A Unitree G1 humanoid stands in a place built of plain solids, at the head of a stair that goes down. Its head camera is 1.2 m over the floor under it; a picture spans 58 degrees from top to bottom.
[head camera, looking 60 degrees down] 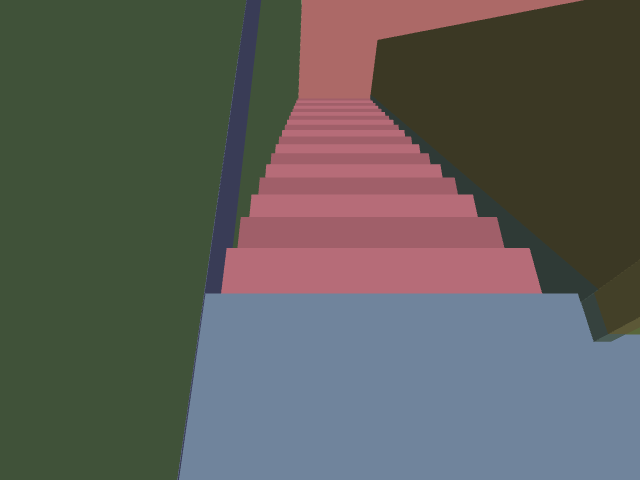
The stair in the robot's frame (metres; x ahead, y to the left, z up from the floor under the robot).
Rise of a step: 0.19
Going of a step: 0.26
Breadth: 1.12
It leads straight ahead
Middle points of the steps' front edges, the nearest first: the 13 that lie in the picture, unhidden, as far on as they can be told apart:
0.51 -0.21 0.00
0.77 -0.21 -0.19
1.03 -0.21 -0.38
1.29 -0.21 -0.57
1.55 -0.21 -0.76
1.81 -0.21 -0.96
2.07 -0.21 -1.15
2.33 -0.21 -1.34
2.59 -0.21 -1.53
2.85 -0.21 -1.72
3.11 -0.21 -1.91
3.37 -0.21 -2.10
3.63 -0.21 -2.30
